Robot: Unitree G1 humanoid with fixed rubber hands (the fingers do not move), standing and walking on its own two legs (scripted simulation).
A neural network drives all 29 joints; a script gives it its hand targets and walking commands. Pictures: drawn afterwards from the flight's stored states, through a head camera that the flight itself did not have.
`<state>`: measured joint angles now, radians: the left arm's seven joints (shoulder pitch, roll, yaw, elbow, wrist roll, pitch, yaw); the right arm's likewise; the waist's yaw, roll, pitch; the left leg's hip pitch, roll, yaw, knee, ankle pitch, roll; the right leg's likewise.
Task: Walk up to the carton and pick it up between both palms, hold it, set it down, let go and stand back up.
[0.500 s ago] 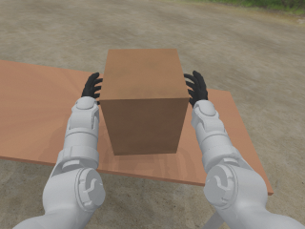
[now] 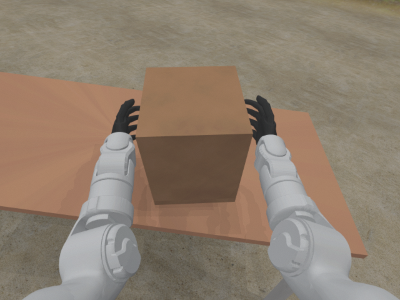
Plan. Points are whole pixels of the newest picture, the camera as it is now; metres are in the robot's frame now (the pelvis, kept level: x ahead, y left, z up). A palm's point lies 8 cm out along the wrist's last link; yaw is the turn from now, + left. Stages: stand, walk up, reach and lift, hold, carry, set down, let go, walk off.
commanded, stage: set down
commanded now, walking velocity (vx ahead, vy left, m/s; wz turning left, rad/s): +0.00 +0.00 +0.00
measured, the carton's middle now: (193, 138) +0.47 +0.04 +0.10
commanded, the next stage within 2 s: none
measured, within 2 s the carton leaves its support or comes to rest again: rests again in 1.92 s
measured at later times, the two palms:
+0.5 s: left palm (123, 140) +0.41 +0.19 +0.13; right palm (260, 138) +0.44 -0.10 +0.15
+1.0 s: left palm (124, 147) +0.41 +0.19 +0.11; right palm (257, 143) +0.44 -0.10 +0.13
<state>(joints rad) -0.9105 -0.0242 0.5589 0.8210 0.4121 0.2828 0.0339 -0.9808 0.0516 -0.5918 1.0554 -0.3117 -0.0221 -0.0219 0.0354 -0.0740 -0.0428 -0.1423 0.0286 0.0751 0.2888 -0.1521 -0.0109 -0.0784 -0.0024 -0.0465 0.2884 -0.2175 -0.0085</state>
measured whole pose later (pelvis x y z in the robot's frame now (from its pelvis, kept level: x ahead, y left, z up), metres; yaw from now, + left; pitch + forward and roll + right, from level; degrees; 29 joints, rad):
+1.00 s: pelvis +0.00 +0.01 +0.00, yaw -2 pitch +7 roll +0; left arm -0.93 -0.06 0.69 0.89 0.48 0.16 0.03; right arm -0.98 0.10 -0.78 0.99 -0.52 -0.04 0.03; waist 0.08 -0.06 -0.07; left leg -0.26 0.03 0.12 0.28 -0.14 0.00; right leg -0.21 -0.01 -0.05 0.29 -0.20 0.00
